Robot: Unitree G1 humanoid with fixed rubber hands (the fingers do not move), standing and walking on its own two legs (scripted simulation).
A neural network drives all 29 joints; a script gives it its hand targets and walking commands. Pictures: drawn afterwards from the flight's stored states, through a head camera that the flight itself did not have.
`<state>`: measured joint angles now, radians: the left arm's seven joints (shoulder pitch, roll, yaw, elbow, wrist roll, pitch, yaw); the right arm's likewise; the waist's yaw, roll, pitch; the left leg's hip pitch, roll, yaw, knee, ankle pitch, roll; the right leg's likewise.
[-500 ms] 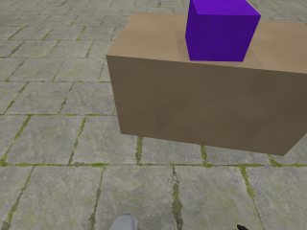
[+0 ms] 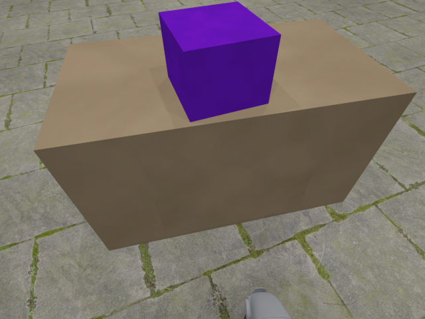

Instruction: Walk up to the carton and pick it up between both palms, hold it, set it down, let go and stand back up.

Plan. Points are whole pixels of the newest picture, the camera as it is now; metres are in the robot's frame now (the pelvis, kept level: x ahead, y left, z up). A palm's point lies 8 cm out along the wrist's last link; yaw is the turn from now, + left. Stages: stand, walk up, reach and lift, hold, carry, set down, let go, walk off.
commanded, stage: walk up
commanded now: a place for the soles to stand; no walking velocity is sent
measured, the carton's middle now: (214, 59) +0.88 -0.03 +0.06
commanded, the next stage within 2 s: none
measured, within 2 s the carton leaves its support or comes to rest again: neither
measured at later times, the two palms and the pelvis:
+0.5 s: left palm (132, 265) +0.28 +0.19 -0.11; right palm (345, 241) +0.31 -0.31 -0.12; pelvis +0.26 -0.06 +0.00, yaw -5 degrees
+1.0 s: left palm (151, 172) +0.56 +0.18 -0.13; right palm (322, 203) +0.42 -0.29 -0.12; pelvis +0.46 -0.06 +0.00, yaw -3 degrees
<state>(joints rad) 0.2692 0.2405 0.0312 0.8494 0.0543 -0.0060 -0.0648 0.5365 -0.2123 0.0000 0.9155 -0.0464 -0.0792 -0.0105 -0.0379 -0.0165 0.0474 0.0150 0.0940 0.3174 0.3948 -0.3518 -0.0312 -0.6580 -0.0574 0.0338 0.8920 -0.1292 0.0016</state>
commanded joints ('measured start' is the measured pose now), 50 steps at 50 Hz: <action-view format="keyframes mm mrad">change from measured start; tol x32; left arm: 1 -84 19 7 -106 -4 -46 -5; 8 410 255 76 -11 -28 -52 71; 50 13 36 -4 30 -45 -2 87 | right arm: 1 27 -162 -30 -17 12 -20 -1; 50 -240 -177 -46 -119 58 61 4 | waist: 1 22 122 140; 8 166 -213 -226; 50 60 195 -31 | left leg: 1 -155 259 -60 -160 332 164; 9 -613 -37 -260 932 -219 21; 30 -222 -91 -183 152 304 74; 35 158 397 -999 -84 -84 349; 39 -145 267 -616 -158 33 216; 44 -316 93 -213 2 902 162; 50 -364 70 -237 170 621 126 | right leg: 1 140 9 -113 -205 104 -21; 6 632 86 -50 -286 13 -73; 9 870 -293 732 -532 -253 -293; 27 374 -114 39 -577 9 -157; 37 -121 -12 24 418 -377 19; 50 459 55 -132 -241 176 4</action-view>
